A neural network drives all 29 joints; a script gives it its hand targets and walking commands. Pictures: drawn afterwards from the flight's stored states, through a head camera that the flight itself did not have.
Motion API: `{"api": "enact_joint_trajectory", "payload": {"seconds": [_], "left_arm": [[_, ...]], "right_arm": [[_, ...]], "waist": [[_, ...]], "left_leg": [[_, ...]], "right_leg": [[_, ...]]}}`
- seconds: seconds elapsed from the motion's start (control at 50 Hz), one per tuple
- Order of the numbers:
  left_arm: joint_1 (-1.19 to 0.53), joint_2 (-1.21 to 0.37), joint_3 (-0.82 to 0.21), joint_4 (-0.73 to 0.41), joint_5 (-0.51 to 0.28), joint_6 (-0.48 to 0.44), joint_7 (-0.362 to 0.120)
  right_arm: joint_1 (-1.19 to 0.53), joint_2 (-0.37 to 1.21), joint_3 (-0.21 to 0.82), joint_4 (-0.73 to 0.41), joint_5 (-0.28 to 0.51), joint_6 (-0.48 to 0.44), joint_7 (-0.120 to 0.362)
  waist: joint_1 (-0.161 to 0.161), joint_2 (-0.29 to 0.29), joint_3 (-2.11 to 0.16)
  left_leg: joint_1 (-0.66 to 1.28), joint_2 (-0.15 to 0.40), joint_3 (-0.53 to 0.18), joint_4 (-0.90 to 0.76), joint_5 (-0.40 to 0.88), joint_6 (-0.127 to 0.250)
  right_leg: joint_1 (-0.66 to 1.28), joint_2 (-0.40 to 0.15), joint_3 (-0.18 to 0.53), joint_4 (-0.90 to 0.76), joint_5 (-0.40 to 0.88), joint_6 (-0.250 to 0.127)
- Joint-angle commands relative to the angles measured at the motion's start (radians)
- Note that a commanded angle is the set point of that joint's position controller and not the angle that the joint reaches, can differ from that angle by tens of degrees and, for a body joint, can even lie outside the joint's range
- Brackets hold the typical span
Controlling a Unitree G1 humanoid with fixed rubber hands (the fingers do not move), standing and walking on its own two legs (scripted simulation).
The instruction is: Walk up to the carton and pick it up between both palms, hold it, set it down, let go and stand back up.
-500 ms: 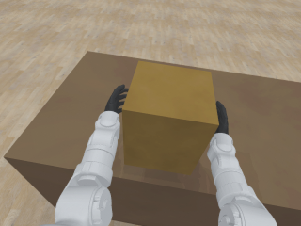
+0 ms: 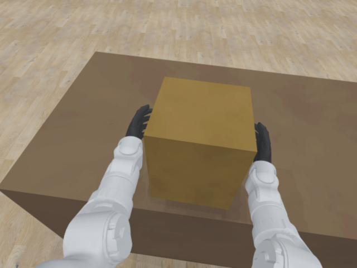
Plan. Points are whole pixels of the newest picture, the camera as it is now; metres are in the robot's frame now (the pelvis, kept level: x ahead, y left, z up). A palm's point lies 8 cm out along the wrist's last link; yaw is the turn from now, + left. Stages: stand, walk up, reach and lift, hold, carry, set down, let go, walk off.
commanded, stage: set down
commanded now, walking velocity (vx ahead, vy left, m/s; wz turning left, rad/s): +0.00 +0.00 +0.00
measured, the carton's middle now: (197, 145) +0.41 -0.08 +0.03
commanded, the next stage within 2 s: none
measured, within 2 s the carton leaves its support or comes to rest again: rests again in 0.96 s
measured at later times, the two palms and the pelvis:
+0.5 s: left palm (140, 137) +0.44 +0.06 +0.04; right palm (261, 160) +0.35 -0.22 +0.04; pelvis +0.00 +0.00 +0.00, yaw +0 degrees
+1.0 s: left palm (144, 143) +0.44 +0.06 +0.02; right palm (260, 167) +0.35 -0.23 +0.01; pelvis -0.01 -0.01 -0.01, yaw -1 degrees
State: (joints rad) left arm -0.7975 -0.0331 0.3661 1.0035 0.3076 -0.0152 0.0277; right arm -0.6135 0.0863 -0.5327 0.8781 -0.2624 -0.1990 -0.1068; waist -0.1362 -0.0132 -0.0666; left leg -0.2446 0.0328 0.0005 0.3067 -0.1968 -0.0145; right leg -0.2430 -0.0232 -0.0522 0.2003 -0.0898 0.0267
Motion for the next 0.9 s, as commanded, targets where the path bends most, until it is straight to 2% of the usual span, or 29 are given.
{"api": "enact_joint_trajectory", "payload": {"seconds": [0.0,0.02,0.04,0.1,0.14,0.16,0.18,0.2,0.22,0.28,0.3,0.32,0.34,0.38,0.4,0.42,0.46,0.48,0.5,0.54,0.56,0.66,0.68,0.72,0.76,0.78,0.8,0.86,0.88], "left_arm": [[-0.646,-0.554,-0.291,-0.099,-0.023,-0.122,-0.124],[-0.641,-0.542,-0.265,-0.067,-0.009,-0.119,-0.124],[-0.643,-0.542,-0.266,-0.036,-0.023,-0.117,-0.131],[-0.636,-0.542,-0.259,-0.038,-0.005,-0.124,-0.14],[-0.644,-0.54,-0.246,-0.019,-0.011,-0.134,-0.138],[-0.64,-0.528,-0.238,-0.018,-0.007,-0.14,-0.136],[-0.652,-0.511,-0.222,-0.006,0.002,-0.153,-0.135],[-0.649,-0.514,-0.207,0.034,0.007,-0.155,-0.136],[-0.663,-0.522,-0.204,0.024,0.005,-0.161,-0.13],[-0.686,-0.504,-0.196,0.058,-0.002,-0.188,-0.129],[-0.685,-0.489,-0.195,0.067,-0.005,-0.19,-0.131],[-0.687,-0.484,-0.186,0.075,0.003,-0.196,-0.131],[-0.685,-0.495,-0.183,0.091,0.008,-0.204,-0.133],[-0.662,-0.508,-0.169,0.125,0.018,-0.209,-0.13],[-0.675,-0.484,-0.16,0.112,0.016,-0.217,-0.125],[-0.678,-0.489,-0.16,0.114,0.018,-0.218,-0.124],[-0.683,-0.498,-0.173,0.126,0.012,-0.23,-0.12],[-0.68,-0.482,-0.164,0.123,0.018,-0.239,-0.119],[-0.677,-0.479,-0.166,0.153,0.013,-0.237,-0.119],[-0.717,-0.492,-0.18,0.126,0.018,-0.253,-0.11],[-0.684,-0.483,-0.167,0.12,0.023,-0.261,-0.108],[-0.691,-0.484,-0.196,0.134,0.005,-0.315,-0.1],[-0.699,-0.49,-0.198,0.168,0.007,-0.32,-0.103],[-0.673,-0.476,-0.169,0.168,0.018,-0.336,-0.104],[-0.7,-0.471,-0.193,0.163,0.012,-0.341,-0.109],[-0.673,-0.468,-0.168,0.206,0.022,-0.336,-0.111],[-0.702,-0.453,-0.186,0.165,0.02,-0.346,-0.109],[-0.684,-0.48,-0.178,0.207,0.032,-0.349,-0.104],[-0.666,-0.49,-0.177,0.225,0.03,-0.361,-0.106]], "right_arm": [[-0.695,0.498,0.373,-0.109,-0.069,-0.102,0.142],[-0.699,0.494,0.363,-0.092,-0.06,-0.1,0.143],[-0.695,0.486,0.346,-0.091,-0.065,-0.089,0.138],[-0.689,0.525,0.32,-0.066,-0.085,-0.089,0.133],[-0.703,0.496,0.318,-0.095,-0.09,-0.099,0.14],[-0.704,0.502,0.313,-0.079,-0.087,-0.095,0.14],[-0.714,0.516,0.332,-0.103,-0.098,-0.103,0.143],[-0.714,0.505,0.314,-0.083,-0.104,-0.105,0.147],[-0.73,0.503,0.3,-0.086,-0.111,-0.107,0.154],[-0.718,0.518,0.296,-0.072,-0.136,-0.11,0.149],[-0.705,0.508,0.286,-0.055,-0.135,-0.105,0.146],[-0.69,0.514,0.274,-0.058,-0.15,-0.109,0.143],[-0.717,0.52,0.279,-0.059,-0.145,-0.116,0.146],[-0.711,0.506,0.266,-0.05,-0.158,-0.122,0.153],[-0.706,0.514,0.257,-0.039,-0.165,-0.122,0.155],[-0.71,0.507,0.251,-0.028,-0.161,-0.126,0.156],[-0.713,0.502,0.246,-0.04,-0.163,-0.135,0.158],[-0.707,0.503,0.248,-0.026,-0.166,-0.13,0.162],[-0.687,0.496,0.229,-0.01,-0.171,-0.136,0.158],[-0.704,0.494,0.216,-0.002,-0.178,-0.149,0.156],[-0.658,0.501,0.222,0.036,-0.182,-0.138,0.162],[-0.72,0.526,0.244,0.003,-0.189,-0.178,0.159],[-0.741,0.523,0.246,0.0,-0.19,-0.186,0.157],[-0.658,0.548,0.248,0.075,-0.198,-0.182,0.15],[-0.67,0.542,0.219,0.077,-0.197,-0.194,0.139],[-0.669,0.527,0.233,0.063,-0.195,-0.194,0.141],[-0.652,0.529,0.218,0.09,-0.203,-0.196,0.138],[-0.678,0.532,0.225,0.069,-0.206,-0.213,0.144],[-0.703,0.525,0.233,0.066,-0.203,-0.225,0.146]], "waist": [[-0.044,0.038,-0.626],[-0.016,0.051,-0.584],[-0.046,0.019,-0.576],[-0.039,0.033,-0.594],[-0.031,0.06,-0.626],[-0.032,0.051,-0.614],[-0.002,0.044,-0.656],[-0.022,0.048,-0.633],[-0.022,0.064,-0.643],[-0.023,0.015,-0.658],[-0.043,0.035,-0.622],[-0.043,0.003,-0.628],[-0.028,0.037,-0.65],[-0.033,0.052,-0.634],[-0.041,0.03,-0.633],[-0.022,0.042,-0.631],[-0.046,0.049,-0.659],[-0.031,0.06,-0.665],[-0.049,0.058,-0.633],[-0.042,0.078,-0.683],[-0.035,0.062,-0.629],[-0.018,0.061,-0.734],[-0.019,0.084,-0.745],[-0.025,0.039,-0.702],[-0.045,0.067,-0.702],[-0.028,0.053,-0.658],[-0.057,0.061,-0.66],[-0.048,0.073,-0.697],[-0.022,0.066,-0.713]], "left_leg": [[0.171,-0.043,0.052,0.043,0.442,-0.073],[0.166,-0.043,0.06,0.037,0.427,-0.07],[0.154,-0.051,0.063,0.025,0.382,-0.068],[0.126,-0.053,0.07,0.023,0.383,-0.058],[0.117,-0.049,0.074,0.025,0.388,-0.075],[0.111,-0.049,0.064,0.029,0.407,-0.064],[0.101,-0.044,0.064,0.031,0.408,-0.057],[0.085,-0.053,0.064,0.03,0.379,-0.059],[0.093,-0.045,0.064,0.024,0.374,-0.062],[0.049,-0.047,0.068,0.021,0.346,-0.054],[0.032,-0.048,0.071,0.011,0.3,-0.052],[0.015,-0.048,0.07,0.002,0.303,-0.055],[0.051,-0.048,0.079,0.009,0.32,-0.054],[0.049,-0.045,0.066,0.02,0.348,-0.06],[0.044,-0.036,0.071,0.015,0.345,-0.052],[0.057,-0.037,0.068,0.027,0.388,-0.059],[0.074,-0.034,0.065,0.024,0.36,-0.063],[0.083,-0.036,0.069,0.031,0.371,-0.058],[0.086,-0.034,0.069,0.035,0.366,-0.068],[0.111,-0.028,0.059,0.048,0.4,-0.07],[0.097,-0.023,0.063,0.043,0.399,-0.067],[0.028,-0.026,0.068,0.051,0.414,-0.072],[0.031,-0.025,0.069,0.068,0.437,-0.075],[-0.013,-0.03,0.062,0.065,0.423,-0.059],[-0.04,-0.037,0.074,0.045,0.355,-0.068],[-0.051,-0.035,0.063,0.039,0.354,-0.059],[-0.049,-0.04,0.072,0.042,0.335,-0.063],[-0.018,-0.031,0.061,0.05,0.341,-0.063],[-0.027,-0.03,0.066,0.06,0.377,-0.062]], "right_leg": [[0.324,0.057,-0.078,0.133,0.625,0.013],[0.336,0.052,-0.064,0.125,0.616,0.012],[0.32,0.052,-0.072,0.122,0.626,0.017],[0.346,0.046,-0.065,0.143,0.678,0.022],[0.357,0.047,-0.063,0.138,0.64,0.007],[0.337,0.051,-0.067,0.14,0.647,0.016],[0.357,0.047,-0.055,0.148,0.659,0.023],[0.342,0.043,-0.056,0.147,0.651,0.019],[0.351,0.044,-0.061,0.156,0.63,0.015],[0.361,0.037,-0.051,0.156,0.674,0.017],[0.363,0.029,-0.058,0.158,0.644,0.018],[0.37,0.034,-0.055,0.156,0.657,0.025],[0.348,0.03,-0.06,0.16,0.648,0.024],[0.323,0.036,-0.062,0.153,0.655,0.015],[0.329,0.039,-0.065,0.16,0.641,0.023],[0.316,0.043,-0.066,0.165,0.645,0.017],[0.299,0.044,-0.073,0.153,0.597,0.008],[0.285,0.044,-0.07,0.154,0.586,0.006],[0.258,0.046,-0.075,0.146,0.585,0.009],[0.233,0.054,-0.08,0.146,0.547,0.003],[0.22,0.047,-0.077,0.144,0.537,0.0],[0.265,0.044,-0.059,0.18,0.62,-0.002],[0.249,0.039,-0.058,0.193,0.655,0.0],[0.3,0.033,-0.052,0.205,0.717,0.004],[0.315,0.024,-0.04,0.194,0.676,0.006],[0.298,0.028,-0.038,0.19,0.654,0.005],[0.285,0.021,-0.046,0.198,0.669,0.003],[0.256,0.03,-0.047,0.194,0.641,-0.002],[0.237,0.029,-0.048,0.201,0.667,0.004]]}}
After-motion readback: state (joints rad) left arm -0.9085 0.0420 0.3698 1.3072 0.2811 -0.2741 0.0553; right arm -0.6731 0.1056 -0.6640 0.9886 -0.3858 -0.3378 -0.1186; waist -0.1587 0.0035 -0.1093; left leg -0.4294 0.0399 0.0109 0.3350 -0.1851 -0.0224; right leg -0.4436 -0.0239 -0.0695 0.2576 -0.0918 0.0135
